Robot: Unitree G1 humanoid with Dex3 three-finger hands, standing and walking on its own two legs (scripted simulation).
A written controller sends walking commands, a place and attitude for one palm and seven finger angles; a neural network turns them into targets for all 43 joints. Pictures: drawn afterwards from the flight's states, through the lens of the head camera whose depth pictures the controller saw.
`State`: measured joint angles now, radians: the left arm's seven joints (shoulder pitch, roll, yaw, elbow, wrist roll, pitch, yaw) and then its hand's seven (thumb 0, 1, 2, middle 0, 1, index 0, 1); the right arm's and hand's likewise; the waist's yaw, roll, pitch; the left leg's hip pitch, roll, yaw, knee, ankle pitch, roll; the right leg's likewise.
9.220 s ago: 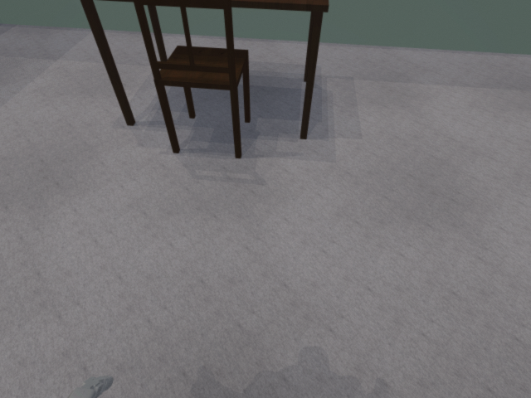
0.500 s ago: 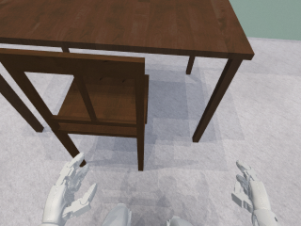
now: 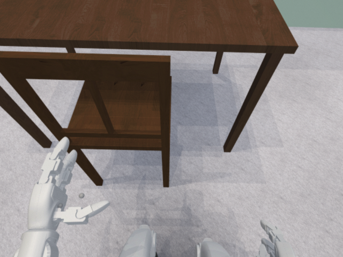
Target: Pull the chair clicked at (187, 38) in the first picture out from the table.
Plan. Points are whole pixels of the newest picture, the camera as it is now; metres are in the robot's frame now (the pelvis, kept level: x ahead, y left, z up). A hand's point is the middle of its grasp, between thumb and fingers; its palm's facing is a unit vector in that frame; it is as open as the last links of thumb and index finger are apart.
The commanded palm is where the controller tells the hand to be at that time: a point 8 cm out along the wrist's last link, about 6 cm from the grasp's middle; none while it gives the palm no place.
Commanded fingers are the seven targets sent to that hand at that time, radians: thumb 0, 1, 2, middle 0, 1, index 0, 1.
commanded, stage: raise the hand toward the chair's back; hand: left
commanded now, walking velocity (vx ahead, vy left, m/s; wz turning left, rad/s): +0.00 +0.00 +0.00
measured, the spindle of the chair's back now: (101, 108) +0.50 +0.24 -0.01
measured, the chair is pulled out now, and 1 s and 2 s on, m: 0.00 0.00 0.00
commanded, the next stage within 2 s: aim the fingers beside a spindle in 1.14 s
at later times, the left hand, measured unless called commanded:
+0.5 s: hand (78, 193) +0.24 +0.21 +0.04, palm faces -0.01 -1.00 -0.03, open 16.8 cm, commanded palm +0.22 +0.27 +0.06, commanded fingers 0.00 -0.50 0.30 -0.06 -0.08 -0.06 -0.08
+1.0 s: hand (77, 181) +0.26 +0.21 +0.06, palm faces +0.06 -1.00 -0.07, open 16.9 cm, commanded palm +0.23 +0.26 +0.06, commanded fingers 0.00 -0.50 0.30 -0.06 -0.08 -0.06 -0.08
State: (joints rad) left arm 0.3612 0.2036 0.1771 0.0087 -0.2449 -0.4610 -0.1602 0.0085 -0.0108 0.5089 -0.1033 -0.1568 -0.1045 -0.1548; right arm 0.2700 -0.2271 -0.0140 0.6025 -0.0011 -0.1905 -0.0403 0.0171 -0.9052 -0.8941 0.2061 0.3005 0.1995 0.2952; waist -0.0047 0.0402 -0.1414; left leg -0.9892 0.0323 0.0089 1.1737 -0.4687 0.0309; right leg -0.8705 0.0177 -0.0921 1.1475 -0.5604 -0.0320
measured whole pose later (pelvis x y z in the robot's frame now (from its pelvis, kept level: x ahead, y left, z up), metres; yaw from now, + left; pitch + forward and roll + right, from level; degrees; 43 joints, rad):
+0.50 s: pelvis +0.01 +0.02 +0.01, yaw +0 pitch +16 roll -4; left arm 0.33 0.25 0.15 0.02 -0.25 -0.32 -0.25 -0.01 -0.47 0.31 -0.06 -0.09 -0.06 -0.08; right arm 0.20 -0.22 0.03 0.51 0.01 -0.17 -0.05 0.01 -0.91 -0.89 0.21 0.30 0.20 0.30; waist 0.01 0.04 -0.13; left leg -0.95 0.02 0.00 1.14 -0.47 0.05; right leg -0.81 0.01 -0.10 1.08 -0.55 -0.01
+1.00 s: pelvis +0.01 +0.00 +0.01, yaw +1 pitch +16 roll -3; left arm 0.27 0.25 0.22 0.10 -0.28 -0.41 -0.24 -0.01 -0.49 0.30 -0.06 -0.08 -0.06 -0.08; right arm 0.23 -0.25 0.00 0.57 0.02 -0.18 -0.05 0.02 -0.91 -0.89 0.20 0.30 0.20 0.30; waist -0.01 0.05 -0.14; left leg -0.94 0.02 0.00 1.13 -0.47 0.03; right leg -0.81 0.02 -0.10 1.08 -0.55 -0.03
